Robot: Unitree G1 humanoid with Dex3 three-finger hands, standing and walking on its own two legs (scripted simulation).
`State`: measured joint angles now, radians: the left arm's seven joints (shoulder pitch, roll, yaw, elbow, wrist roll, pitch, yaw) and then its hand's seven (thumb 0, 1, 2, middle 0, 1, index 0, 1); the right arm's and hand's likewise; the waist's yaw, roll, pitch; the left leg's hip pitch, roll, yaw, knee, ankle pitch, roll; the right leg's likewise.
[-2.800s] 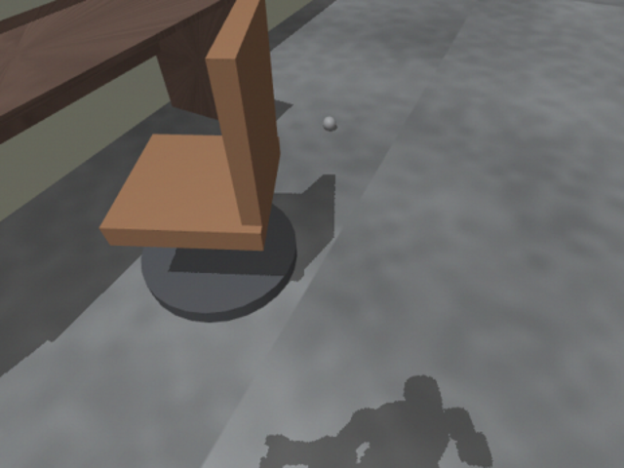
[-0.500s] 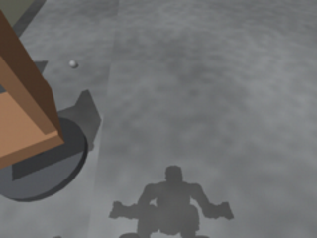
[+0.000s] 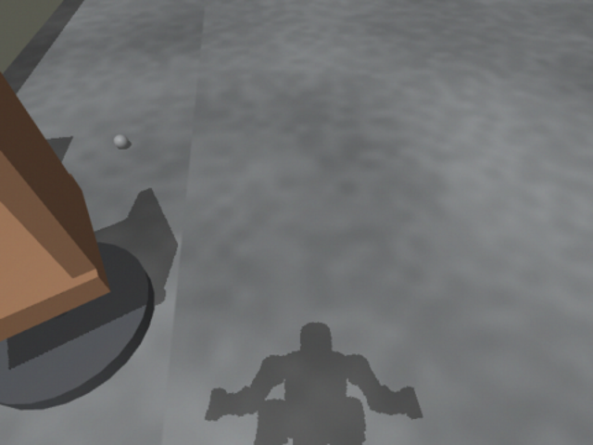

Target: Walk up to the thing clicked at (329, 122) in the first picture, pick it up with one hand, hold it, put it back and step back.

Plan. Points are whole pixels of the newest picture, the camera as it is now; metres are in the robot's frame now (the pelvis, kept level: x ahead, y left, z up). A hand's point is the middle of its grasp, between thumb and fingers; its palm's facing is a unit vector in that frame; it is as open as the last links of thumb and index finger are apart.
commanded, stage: walk up
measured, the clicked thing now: (121, 141) +1.73 +0.99 -0.73
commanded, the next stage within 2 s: stand in 0.34 s
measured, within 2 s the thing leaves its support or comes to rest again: neither
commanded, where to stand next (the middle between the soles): +0.07 +0.00 m, yaw +1 degrees
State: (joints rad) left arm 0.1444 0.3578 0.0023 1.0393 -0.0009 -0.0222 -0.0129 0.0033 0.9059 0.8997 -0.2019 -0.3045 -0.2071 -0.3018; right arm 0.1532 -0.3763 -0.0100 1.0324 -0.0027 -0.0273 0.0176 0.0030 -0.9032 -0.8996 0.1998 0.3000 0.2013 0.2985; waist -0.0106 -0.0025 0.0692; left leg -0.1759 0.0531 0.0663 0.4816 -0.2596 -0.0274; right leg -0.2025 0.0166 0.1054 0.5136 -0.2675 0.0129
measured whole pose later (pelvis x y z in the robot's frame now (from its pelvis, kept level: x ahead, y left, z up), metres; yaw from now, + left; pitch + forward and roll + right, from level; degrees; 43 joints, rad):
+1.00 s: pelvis +0.00 +0.02 +0.01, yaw +1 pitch -3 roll +0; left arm 0.11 0.35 0.00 1.14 0.01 -0.02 0.00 0.00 0.91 0.90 -0.20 -0.30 -0.21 -0.30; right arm 0.09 -0.35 -0.02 1.14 -0.01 -0.01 0.02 0.00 -0.90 -0.90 0.20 0.30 0.20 0.30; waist -0.01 -0.01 0.06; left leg -0.11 0.03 0.05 0.33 -0.18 -0.01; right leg -0.11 -0.02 0.09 0.32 -0.17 0.04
